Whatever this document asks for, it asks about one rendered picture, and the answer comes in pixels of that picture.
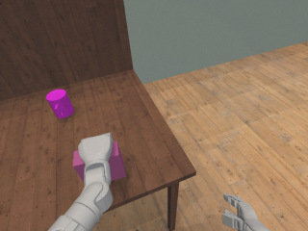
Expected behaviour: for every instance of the sponge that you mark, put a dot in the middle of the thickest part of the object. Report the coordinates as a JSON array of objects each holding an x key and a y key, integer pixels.
[{"x": 117, "y": 167}]

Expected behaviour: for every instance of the right robot hand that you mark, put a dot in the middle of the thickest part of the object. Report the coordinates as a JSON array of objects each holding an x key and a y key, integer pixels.
[{"x": 244, "y": 212}]

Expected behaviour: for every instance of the left robot forearm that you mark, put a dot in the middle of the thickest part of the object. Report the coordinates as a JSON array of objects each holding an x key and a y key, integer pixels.
[{"x": 95, "y": 199}]

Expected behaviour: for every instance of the table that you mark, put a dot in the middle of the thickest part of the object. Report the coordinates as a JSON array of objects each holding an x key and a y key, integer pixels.
[{"x": 82, "y": 47}]

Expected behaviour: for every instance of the right robot forearm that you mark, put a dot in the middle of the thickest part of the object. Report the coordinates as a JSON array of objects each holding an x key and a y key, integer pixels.
[{"x": 253, "y": 224}]

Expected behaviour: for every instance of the left robot hand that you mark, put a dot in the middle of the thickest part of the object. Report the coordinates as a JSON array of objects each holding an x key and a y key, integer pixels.
[{"x": 96, "y": 148}]

